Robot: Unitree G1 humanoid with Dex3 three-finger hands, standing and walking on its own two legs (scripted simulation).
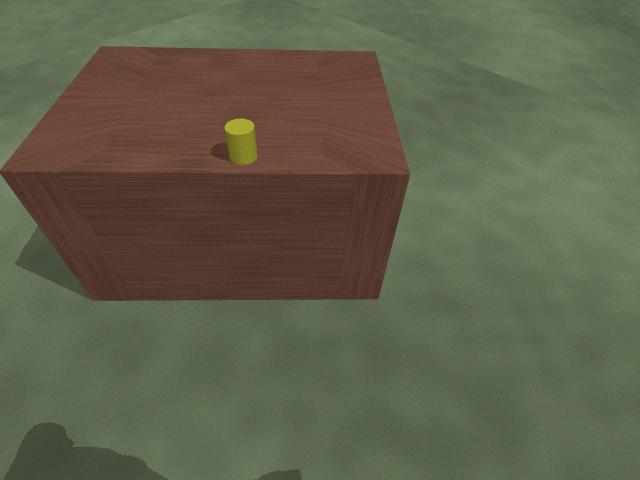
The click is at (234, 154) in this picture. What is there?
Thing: squat round
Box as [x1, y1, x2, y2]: [225, 119, 257, 164]
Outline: 231,120 227,122 225,125 225,132 230,159 233,162 239,164 249,163 253,161 257,155 253,123 246,119
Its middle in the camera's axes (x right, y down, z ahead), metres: -0.21 -0.27 +1.04
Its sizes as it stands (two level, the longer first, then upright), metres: 0.076 0.076 0.093
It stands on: a support 0.60 m high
